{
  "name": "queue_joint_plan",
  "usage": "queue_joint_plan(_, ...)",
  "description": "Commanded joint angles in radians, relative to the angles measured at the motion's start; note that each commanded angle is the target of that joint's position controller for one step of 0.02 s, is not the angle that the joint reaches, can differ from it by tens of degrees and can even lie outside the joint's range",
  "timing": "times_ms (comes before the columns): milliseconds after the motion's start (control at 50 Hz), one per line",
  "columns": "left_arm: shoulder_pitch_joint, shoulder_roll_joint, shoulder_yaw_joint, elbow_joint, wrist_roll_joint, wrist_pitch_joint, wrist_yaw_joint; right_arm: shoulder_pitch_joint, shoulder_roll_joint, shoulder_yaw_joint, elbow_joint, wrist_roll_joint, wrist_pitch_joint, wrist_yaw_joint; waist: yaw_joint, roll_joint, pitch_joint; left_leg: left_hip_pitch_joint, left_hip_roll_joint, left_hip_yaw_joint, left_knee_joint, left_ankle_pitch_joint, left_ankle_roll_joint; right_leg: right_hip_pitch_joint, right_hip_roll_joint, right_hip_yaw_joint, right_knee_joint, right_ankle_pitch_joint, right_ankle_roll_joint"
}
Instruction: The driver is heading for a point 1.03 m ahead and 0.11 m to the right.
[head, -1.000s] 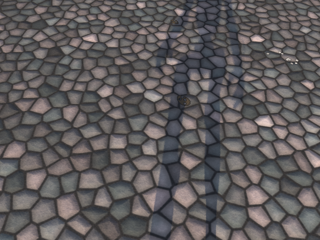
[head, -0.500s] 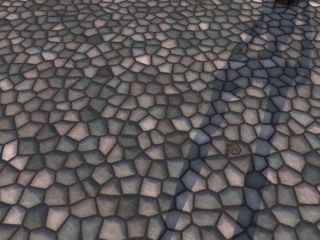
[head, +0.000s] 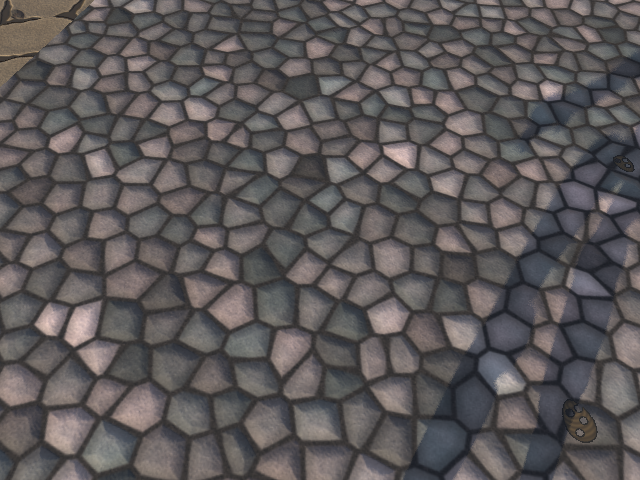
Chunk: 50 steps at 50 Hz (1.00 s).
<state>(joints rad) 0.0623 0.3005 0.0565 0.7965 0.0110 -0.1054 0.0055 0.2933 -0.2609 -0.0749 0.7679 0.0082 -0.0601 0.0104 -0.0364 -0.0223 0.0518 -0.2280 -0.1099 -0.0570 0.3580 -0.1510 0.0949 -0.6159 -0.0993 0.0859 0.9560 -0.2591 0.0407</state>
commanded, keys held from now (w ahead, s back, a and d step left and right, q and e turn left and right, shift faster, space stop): q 0.06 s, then no key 0.24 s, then w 0.30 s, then w+e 0.40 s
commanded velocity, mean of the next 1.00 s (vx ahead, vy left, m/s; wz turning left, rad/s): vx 0.32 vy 0.00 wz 0.05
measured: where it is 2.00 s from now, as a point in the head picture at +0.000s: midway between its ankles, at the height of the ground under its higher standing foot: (365, 294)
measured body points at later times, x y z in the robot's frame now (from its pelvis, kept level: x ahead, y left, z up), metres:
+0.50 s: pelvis +0.17 -0.04 -0.01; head +0.19 -0.03 +0.44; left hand +0.24 +0.24 -0.12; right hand +0.32 -0.29 -0.12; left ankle +0.14 +0.09 -0.73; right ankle +0.25 -0.13 -0.75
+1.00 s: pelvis +0.37 -0.05 -0.03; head +0.40 -0.05 +0.42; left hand +0.60 +0.18 -0.12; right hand +0.34 -0.34 -0.16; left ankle +0.16 +0.09 -0.74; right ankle +0.49 -0.15 -0.75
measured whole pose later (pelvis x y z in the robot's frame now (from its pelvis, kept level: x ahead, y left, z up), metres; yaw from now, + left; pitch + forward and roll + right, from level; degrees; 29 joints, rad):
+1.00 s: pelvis +0.37 -0.05 -0.03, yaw -2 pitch +3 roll +0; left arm 0.05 0.27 0.05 0.71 -0.02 -0.05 -0.07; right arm 0.43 -0.28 -0.07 0.86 0.01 -0.06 -0.03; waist -0.07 -0.01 0.02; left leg 0.11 0.10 0.17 0.41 -0.50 -0.07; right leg -0.54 0.01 -0.06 0.59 -0.12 -0.10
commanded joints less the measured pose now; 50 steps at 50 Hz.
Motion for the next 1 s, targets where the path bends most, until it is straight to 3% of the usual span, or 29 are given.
queue_joint_plan(20, 0.002, 0.039, 0.007, -0.053, 0.008, 0.007, 0.005, -0.034, -0.191, -0.052, -0.083, 0.006, 0.001, -0.026, 0.034, 0.075, -0.085, -0.053, 0.180, -0.122, -0.054, 0.555, 0.137, 0.112, 0.075, -0.062, -0.214, 0.182, 0.030)
queue_joint_plan(100, -0.067, 0.052, 0.007, -0.087, -0.010, 0.014, -0.006, 0.010, -0.170, -0.045, -0.073, 0.009, 0.028, -0.038, -0.006, 0.137, -0.126, -0.007, 0.188, -0.175, 0.009, 0.404, 0.076, 0.172, 0.125, -0.049, -0.385, 0.335, 0.019)
queue_joint_plan(160, -0.047, 0.093, 0.022, -0.087, 0.001, 0.003, -0.015, 0.006, -0.145, -0.035, -0.072, -0.001, 0.034, -0.051, 0.009, 0.153, -0.129, 0.080, 0.231, -0.260, 0.101, 0.355, 0.065, 0.185, 0.110, -0.016, -0.449, 0.292, -0.018)
queue_joint_plan(200, 0.032, 0.108, 0.029, -0.068, 0.019, -0.016, -0.015, -0.025, -0.114, -0.023, -0.084, -0.003, 0.032, -0.054, 0.058, 0.133, -0.154, 0.089, 0.176, -0.253, 0.236, 0.349, 0.025, 0.314, 0.084, -0.030, -0.564, 0.443, -0.068)
queue_joint_plan(220, 0.087, 0.151, 0.034, -0.071, 0.040, -0.021, -0.009, -0.014, -0.074, -0.008, -0.105, -0.020, 0.026, -0.052, 0.066, 0.040, -0.250, 0.011, 0.107, -0.203, 0.412, 0.176, -0.017, 0.509, -0.054, 0.084, -0.520, 0.785, -0.121)
queue_joint_plan(240, 0.122, 0.180, 0.037, -0.062, 0.052, -0.007, -0.007, 0.171, -0.044, 0.003, -0.086, -0.006, 0.024, -0.049, 0.003, -0.207, -0.358, -0.222, -0.021, -0.140, 0.685, -0.472, -0.087, 0.783, -0.285, 0.356, -0.474, 1.074, -0.338)
queue_joint_plan(260, 0.141, 0.111, 0.026, -0.052, 0.011, 0.007, -0.014, 0.223, -0.122, -0.005, -0.064, -0.002, 0.030, -0.044, 0.005, -0.190, -0.410, -0.284, 0.024, -0.162, 0.795, -0.574, -0.118, 0.773, -0.337, 0.506, -0.519, 0.801, -0.386)
queue_joint_plan(280, 0.100, 0.071, 0.012, -0.069, -0.007, 0.015, -0.018, 0.129, -0.181, -0.022, -0.061, 0.006, 0.050, -0.047, 0.036, -0.098, -0.304, -0.322, 0.054, -0.156, 0.860, -0.522, -0.144, 0.690, -0.276, 0.431, -0.542, 0.597, -0.345)
queue_joint_plan(320, 0.037, 0.038, -0.007, -0.069, -0.002, 0.040, -0.023, 0.042, -0.165, -0.023, -0.072, -0.003, 0.089, -0.059, 0.028, -0.037, -0.204, -0.320, 0.106, -0.106, 0.802, -0.428, -0.167, 0.518, -0.184, 0.317, -0.619, 0.195, -0.273)
queue_joint_plan(340, 0.017, 0.054, -0.004, -0.060, 0.003, 0.051, -0.023, 0.036, -0.139, -0.016, -0.077, -0.002, 0.100, -0.055, 0.009, -0.082, -0.159, -0.269, 0.133, -0.072, 0.700, -0.388, -0.164, 0.418, -0.138, 0.278, -0.683, -0.033, -0.242)
queue_joint_plan(360, 0.013, 0.098, 0.011, -0.055, 0.001, 0.062, -0.020, 0.028, -0.119, -0.008, -0.080, -0.002, 0.099, -0.052, 0.012, -0.139, -0.121, -0.224, 0.117, -0.004, 0.622, -0.373, -0.162, 0.347, -0.093, 0.233, -0.735, -0.135, -0.226)
queue_joint_plan(380, 0.016, 0.119, 0.020, -0.055, -0.001, 0.067, -0.013, 0.028, -0.107, -0.005, -0.075, -0.003, 0.090, -0.051, 0.019, -0.159, -0.113, -0.184, 0.107, 0.030, 0.567, -0.365, -0.155, 0.318, -0.077, 0.207, -0.759, -0.156, -0.228)
queue_joint_plan(440, 0.045, 0.138, 0.031, -0.049, -0.021, 0.062, 0.001, 0.017, -0.092, 0.003, -0.060, -0.007, 0.053, -0.046, 0.031, -0.137, -0.142, -0.085, 0.114, 0.048, 0.380, -0.287, -0.111, 0.322, -0.094, 0.188, -0.782, -0.154, -0.249)
queue_joint_plan(500, 0.056, 0.136, 0.033, -0.043, -0.039, 0.069, 0.005, 0.034, -0.090, 0.001, -0.036, -0.005, 0.030, -0.036, 0.008, -0.124, -0.139, 0.024, 0.105, 0.082, 0.192, -0.149, -0.068, 0.293, -0.098, 0.174, -0.780, -0.237, -0.235)
queue_joint_plan(540, 0.054, 0.110, 0.025, -0.044, -0.041, 0.074, 0.004, 0.064, -0.081, 0.001, -0.016, -0.013, 0.021, -0.032, -0.018, -0.100, -0.118, 0.125, 0.098, 0.093, 0.095, -0.128, -0.032, 0.215, -0.067, 0.142, -0.743, -0.302, -0.191)
queue_joint_plan(560, 0.030, 0.073, 0.014, -0.056, -0.036, 0.070, 0.001, 0.104, -0.093, -0.002, -0.009, -0.015, 0.016, -0.034, -0.039, -0.061, -0.112, 0.189, 0.156, 0.020, 0.050, -0.187, 0.000, 0.139, -0.034, 0.107, -0.663, -0.296, -0.154)
queue_joint_plan(580, -0.022, 0.002, -0.005, -0.087, -0.028, 0.058, -0.004, 0.181, -0.153, -0.016, 0.004, -0.019, 0.012, -0.042, -0.066, 0.092, -0.100, 0.264, 0.312, -0.204, -0.063, -0.386, 0.069, -0.020, 0.063, -0.015, -0.435, -0.251, -0.091)
queue_joint_plan(600, -0.052, 0.010, -0.005, -0.119, -0.038, 0.033, -0.011, 0.185, -0.246, -0.044, 0.006, -0.017, 0.012, -0.035, -0.066, 0.275, -0.004, 0.231, 0.470, -0.497, -0.224, -0.585, 0.162, -0.178, 0.143, -0.110, -0.249, -0.200, -0.079)
queue_joint_plan(620, -0.044, 0.079, 0.015, -0.112, -0.045, 0.018, -0.015, 0.144, -0.212, -0.037, -0.008, -0.026, -0.004, -0.040, -0.050, 0.224, 0.055, 0.218, 0.494, -0.521, -0.237, -0.556, 0.178, -0.248, 0.078, -0.031, -0.105, -0.179, -0.090)
queue_joint_plan(640, 0.004, 0.095, 0.023, -0.091, -0.051, 0.013, -0.024, 0.112, -0.170, -0.026, -0.015, -0.021, -0.019, -0.042, -0.017, 0.200, 0.054, 0.259, 0.466, -0.448, -0.221, -0.474, 0.148, -0.300, 0.064, -0.001, -0.052, -0.118, -0.098)
queue_joint_plan(680, 0.029, 0.083, 0.023, -0.065, -0.039, 0.014, -0.031, 0.099, -0.139, -0.019, -0.019, -0.005, -0.029, -0.039, -0.014, 0.143, 0.032, 0.324, 0.424, -0.298, -0.215, -0.261, 0.095, -0.326, 0.044, 0.023, -0.032, -0.019, -0.092)
queue_joint_plan(700, 0.023, 0.066, 0.021, -0.060, -0.035, 0.016, -0.036, 0.102, -0.130, -0.015, -0.018, -0.012, -0.031, -0.039, -0.017, 0.117, 0.021, 0.312, 0.404, -0.222, -0.218, -0.151, 0.078, -0.297, 0.047, 0.024, -0.027, 0.036, -0.083)
queue_joint_plan(740, 0.011, 0.038, 0.013, -0.066, -0.035, 0.026, -0.045, 0.096, -0.133, -0.018, -0.015, -0.021, -0.034, -0.037, -0.017, 0.120, 0.009, 0.260, 0.369, -0.089, -0.226, -0.012, 0.065, -0.223, 0.051, -0.007, -0.068, 0.129, -0.052)
queue_joint_plan(800, -0.051, 0.015, 0.001, -0.098, -0.033, 0.042, -0.052, 0.103, -0.147, -0.023, 0.000, -0.015, -0.034, -0.036, -0.041, 0.135, 0.030, 0.182, 0.341, 0.041, -0.233, 0.058, 0.051, -0.119, 0.047, -0.063, -0.186, 0.240, -0.026)
queue_joint_plan(900, -0.131, 0.022, -0.006, -0.157, -0.036, 0.046, -0.074, 0.133, -0.181, -0.035, 0.034, 0.003, -0.025, -0.031, -0.057, 0.130, 0.073, 0.222, 0.388, 0.117, -0.201, 0.131, 0.033, -0.048, 0.054, -0.120, -0.321, 0.203, -0.080)
queue_joint_plan(940, -0.106, 0.049, 0.006, -0.169, -0.034, 0.044, -0.082, 0.115, -0.200, -0.041, 0.034, 0.008, -0.016, -0.033, -0.020, 0.145, 0.044, 0.269, 0.398, 0.156, -0.102, 0.437, 0.013, 0.027, 0.091, -0.164, -0.343, 0.122, -0.123)
queue_joint_plan(960, -0.038, 0.075, 0.021, -0.159, -0.031, 0.046, -0.081, 0.108, -0.213, -0.044, 0.032, 0.009, -0.009, -0.037, 0.024, 0.159, -0.015, 0.278, 0.391, 0.186, 0.010, 0.661, -0.004, 0.134, 0.132, -0.197, -0.346, 0.095, -0.146)
queue_joint_plan(980, 0.114, 0.114, 0.047, -0.119, -0.035, 0.048, -0.077, 0.099, -0.214, -0.042, 0.027, 0.008, 0.000, -0.043, 0.107, 0.143, -0.107, 0.239, 0.360, 0.228, 0.203, 0.802, -0.030, 0.338, 0.181, -0.221, -0.381, 0.128, -0.178)
queue_joint_plan(1000, 0.273, 0.177, 0.079, -0.081, -0.039, 0.055, -0.061, 0.112, -0.206, -0.035, 0.012, -0.001, -0.003, -0.050, 0.177, 0.097, -0.201, 0.048, 0.328, 0.236, 0.447, 0.694, -0.068, 0.631, 0.155, -0.128, -0.374, 0.150, -0.218)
